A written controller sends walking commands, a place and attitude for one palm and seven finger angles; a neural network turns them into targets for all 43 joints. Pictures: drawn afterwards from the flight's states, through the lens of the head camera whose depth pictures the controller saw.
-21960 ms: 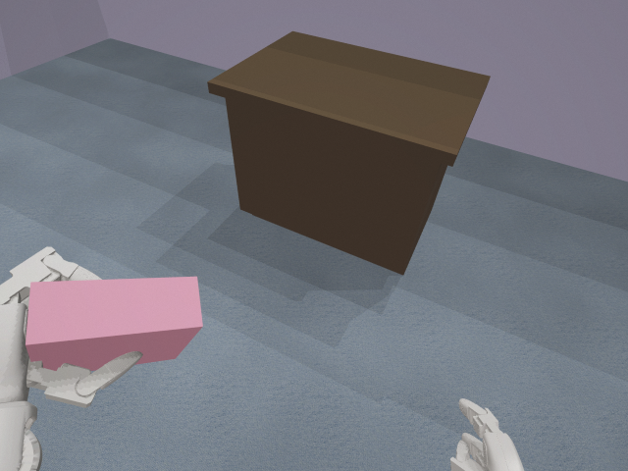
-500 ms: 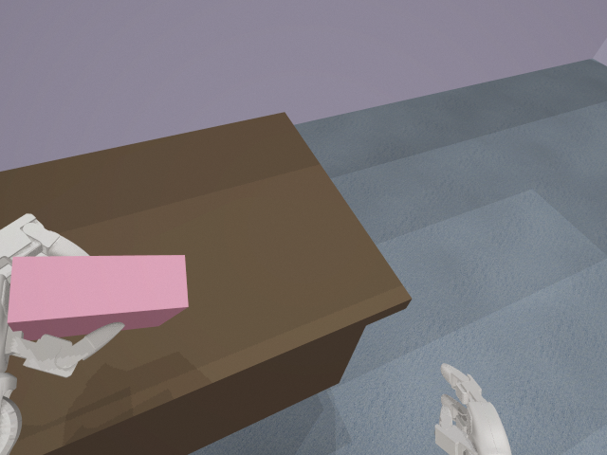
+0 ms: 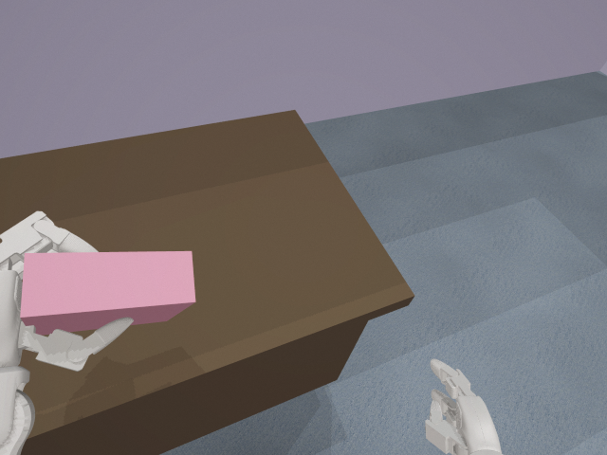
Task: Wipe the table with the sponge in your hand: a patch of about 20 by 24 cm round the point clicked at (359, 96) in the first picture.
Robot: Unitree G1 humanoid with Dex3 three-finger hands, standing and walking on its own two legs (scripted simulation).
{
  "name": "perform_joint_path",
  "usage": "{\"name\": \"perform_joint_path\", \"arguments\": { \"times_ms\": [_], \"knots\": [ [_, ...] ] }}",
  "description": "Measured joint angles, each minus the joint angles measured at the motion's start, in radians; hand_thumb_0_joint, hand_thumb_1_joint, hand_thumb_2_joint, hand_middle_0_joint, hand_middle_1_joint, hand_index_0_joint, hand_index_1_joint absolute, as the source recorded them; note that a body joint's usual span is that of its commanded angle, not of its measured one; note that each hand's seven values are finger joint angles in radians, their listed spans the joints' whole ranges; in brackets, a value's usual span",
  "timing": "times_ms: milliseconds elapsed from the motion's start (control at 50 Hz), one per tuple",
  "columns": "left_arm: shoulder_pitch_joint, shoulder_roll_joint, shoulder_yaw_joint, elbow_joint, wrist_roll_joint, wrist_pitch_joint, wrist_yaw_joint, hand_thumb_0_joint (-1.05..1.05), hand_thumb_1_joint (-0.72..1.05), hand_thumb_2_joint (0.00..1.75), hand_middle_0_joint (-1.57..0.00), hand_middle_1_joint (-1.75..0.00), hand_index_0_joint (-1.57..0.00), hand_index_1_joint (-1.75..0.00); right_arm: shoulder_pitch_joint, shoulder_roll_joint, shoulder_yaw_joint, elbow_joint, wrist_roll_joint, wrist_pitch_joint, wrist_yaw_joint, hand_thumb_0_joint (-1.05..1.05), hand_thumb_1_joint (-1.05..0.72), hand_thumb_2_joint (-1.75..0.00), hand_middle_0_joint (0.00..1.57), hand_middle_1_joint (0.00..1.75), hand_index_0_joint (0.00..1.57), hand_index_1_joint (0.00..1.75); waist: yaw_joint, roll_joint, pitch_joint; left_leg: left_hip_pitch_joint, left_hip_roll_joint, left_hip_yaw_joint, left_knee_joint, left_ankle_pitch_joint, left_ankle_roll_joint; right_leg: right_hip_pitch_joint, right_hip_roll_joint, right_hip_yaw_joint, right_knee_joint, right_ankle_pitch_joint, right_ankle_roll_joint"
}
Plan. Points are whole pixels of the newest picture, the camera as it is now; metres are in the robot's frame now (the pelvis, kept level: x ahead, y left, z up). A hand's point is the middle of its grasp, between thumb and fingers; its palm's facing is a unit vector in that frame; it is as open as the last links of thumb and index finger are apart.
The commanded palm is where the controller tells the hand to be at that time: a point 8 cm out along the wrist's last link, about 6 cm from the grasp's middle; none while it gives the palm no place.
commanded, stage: come to a stop and stand still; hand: left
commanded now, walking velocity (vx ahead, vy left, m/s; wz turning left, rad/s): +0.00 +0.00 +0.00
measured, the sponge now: (135, 292) +0.24 +0.21 +0.12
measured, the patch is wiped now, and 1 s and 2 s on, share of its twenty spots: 0.00 0.00 0.00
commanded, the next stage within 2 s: look again from close up in 0.18 s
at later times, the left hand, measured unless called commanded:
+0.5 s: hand (98, 283) +0.24 +0.23 +0.15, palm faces +0.35 -0.85 -0.40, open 9.5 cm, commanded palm +0.18 +0.27 +0.18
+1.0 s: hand (123, 325) +0.21 +0.21 +0.11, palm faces +0.21 -0.74 -0.63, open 9.5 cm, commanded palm +0.18 +0.26 +0.17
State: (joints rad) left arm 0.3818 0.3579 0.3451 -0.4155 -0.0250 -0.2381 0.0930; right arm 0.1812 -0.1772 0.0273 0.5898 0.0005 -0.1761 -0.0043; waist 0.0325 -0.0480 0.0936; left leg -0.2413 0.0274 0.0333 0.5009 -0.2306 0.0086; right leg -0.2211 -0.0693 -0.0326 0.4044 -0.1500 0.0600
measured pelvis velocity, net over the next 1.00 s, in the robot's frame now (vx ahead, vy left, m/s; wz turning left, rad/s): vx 0.02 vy -0.03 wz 0.00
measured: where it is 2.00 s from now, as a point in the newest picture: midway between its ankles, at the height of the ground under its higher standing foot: outside the picture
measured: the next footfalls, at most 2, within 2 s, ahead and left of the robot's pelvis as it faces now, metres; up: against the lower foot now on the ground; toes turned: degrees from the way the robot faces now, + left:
none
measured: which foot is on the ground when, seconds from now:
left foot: down 0.00-1.00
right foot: down 0.00-1.00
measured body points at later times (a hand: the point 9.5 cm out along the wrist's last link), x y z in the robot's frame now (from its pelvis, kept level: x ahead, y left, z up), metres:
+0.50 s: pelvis +0.01 -0.01 +0.00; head +0.05 +0.01 +0.45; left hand +0.21 +0.28 +0.17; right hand +0.20 -0.24 -0.07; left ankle +0.03 +0.11 -0.74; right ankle +0.04 -0.16 -0.74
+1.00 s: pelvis +0.02 -0.03 -0.01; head +0.03 -0.03 +0.44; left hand +0.20 +0.25 +0.14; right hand +0.21 -0.25 -0.08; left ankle +0.03 +0.11 -0.74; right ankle +0.04 -0.16 -0.74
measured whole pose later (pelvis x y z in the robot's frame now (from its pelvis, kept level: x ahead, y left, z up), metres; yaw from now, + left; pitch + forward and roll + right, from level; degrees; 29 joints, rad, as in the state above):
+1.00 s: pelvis +0.02 -0.03 -0.01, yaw +0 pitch -1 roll +0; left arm 0.49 0.44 0.25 -0.44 0.15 -0.05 0.04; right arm 0.17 -0.22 0.02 0.61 -0.03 -0.14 -0.02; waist 0.07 0.00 0.06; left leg -0.25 0.05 0.02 0.54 -0.27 -0.03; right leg -0.28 -0.05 -0.04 0.56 -0.26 0.02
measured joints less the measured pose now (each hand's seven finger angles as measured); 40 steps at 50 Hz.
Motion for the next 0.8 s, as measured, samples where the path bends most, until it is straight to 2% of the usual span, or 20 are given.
{"name": "perform_joint_path", "arguments": {
  "times_ms": [160, 280, 400, 640, 660, 680, 720, 760, 800],
  "knots": [
    [0.044, 0.022, 0.029, -0.077, -0.005, -0.004, 0.007, -0.01, -0.44, 1.02, -0.79, -1.36, -0.80, -1.35, 0.031, -0.026, -0.022, 0.010, 0.003, 0.002, -0.011, 0.02, -0.90, -0.89, 0.20, 0.30, 0.20, 0.30, -0.009, 0.008, 0.027, -0.003, 0.012, -0.008, -0.004, 0.000, -0.011, -0.001, 0.012, -0.008, -0.004, -0.001, -0.008],
    [0.067, 0.022, 0.034, -0.074, -0.010, -0.005, 0.008, -0.01, -0.44, 1.02, -0.79, -1.36, -0.80, -1.35, 0.027, -0.033, -0.030, 0.027, 0.004, 0.009, -0.014, 0.02, -0.91, -0.89, 0.20, 0.30, 0.20, 0.30, -0.012, 0.023, 0.012, 0.007, 0.017, -0.002, -0.012, -0.005, -0.016, 0.001, 0.016, -0.002, -0.003, -0.009, -0.011],
    [0.065, 0.011, 0.021, -0.040, -0.011, 0.020, 0.006, -0.01, -0.44, 1.02, -0.79, -1.36, -0.80, -1.35, 0.010, -0.028, -0.028, 0.020, 0.007, 0.017, -0.018, 0.02, -0.91, -0.89, 0.20, 0.30, 0.20, 0.30, -0.014, 0.030, 0.002, 0.015, 0.019, 0.001, -0.020, -0.006, -0.019, 0.003, 0.018, 0.001, -0.001, -0.015, -0.013],
    [0.060, 0.014, 0.014, -0.087, -0.012, 0.034, 0.009, -0.01, -0.44, 1.02, -0.79, -1.36, -0.80, -1.35, -0.012, -0.016, -0.021, -0.001, 0.004, 0.022, -0.020, 0.01, -0.91, -0.89, 0.20, 0.30, 0.20, 0.30, -0.001, 0.012, 0.001, 0.021, 0.021, 0.000, -0.022, -0.014, -0.021, 0.010, 0.021, 0.000, -0.006, -0.021, -0.015],
    [0.017, 0.057, 0.011, -0.075, -0.006, 0.033, -0.004, -0.01, -0.44, 1.02, -0.79, -1.36, -0.80, -1.35, 0.009, -0.024, -0.006, -0.027, 0.024, 0.030, -0.044, 0.01, -0.91, -0.89, 0.20, 0.30, 0.20, 0.30, 0.011, 0.012, 0.006, 0.017, 0.020, -0.006, -0.013, -0.017, -0.020, 0.007, 0.021, -0.004, 0.009, -0.032, -0.013],
    [-0.061, 0.114, 0.017, -0.043, 0.030, 0.035, -0.027, -0.01, -0.44, 1.02, -0.79, -1.36, -0.80, -1.35, 0.025, -0.026, -0.006, -0.032, 0.010, 0.022, -0.056, 0.01, -0.91, -0.89, 0.20, 0.30, 0.20, 0.30, 0.032, 0.011, 0.012, 0.015, 0.016, -0.012, 0.000, -0.022, -0.021, 0.001, 0.017, -0.008, 0.037, -0.047, -0.022],
    [-0.184, 0.177, 0.041, 0.030, 0.062, 0.074, -0.045, -0.01, -0.44, 1.02, -0.79, -1.36, -0.80, -1.35, 0.020, -0.033, -0.003, 0.004, -0.019, 0.015, -0.030, 0.01, -0.91, -0.89, 0.20, 0.30, 0.20, 0.30, 0.039, 0.015, 0.001, 0.007, 0.009, -0.025, 0.018, -0.029, -0.027, -0.007, 0.009, -0.019, 0.068, -0.066, -0.026],
    [-0.217, 0.168, 0.079, 0.063, 0.025, 0.153, -0.061, -0.01, -0.44, 1.02, -0.79, -1.36, -0.80, -1.35, 0.003, -0.042, 0.007, 0.040, -0.013, 0.023, -0.006, 0.01, -0.90, -0.89, 0.20, 0.30, 0.20, 0.30, 0.037, 0.030, -0.029, 0.013, 0.013, -0.015, 0.020, -0.034, -0.029, -0.008, 0.014, -0.008, 0.071, -0.068, -0.022],
    [-0.187, 0.126, 0.096, 0.063, -0.019, 0.240, -0.083, -0.01, -0.44, 1.02, -0.78, -1.37, -0.79, -1.36, -0.005, -0.051, 0.009, 0.056, 0.004, 0.026, 0.004, 0.01, -0.90, -0.89, 0.20, 0.30, 0.20, 0.30, 0.027, 0.054, -0.052, 0.029, 0.017, -0.003, 0.015, -0.040, -0.028, 0.002, 0.017, 0.003, 0.067, -0.068, -0.021]
  ]
}}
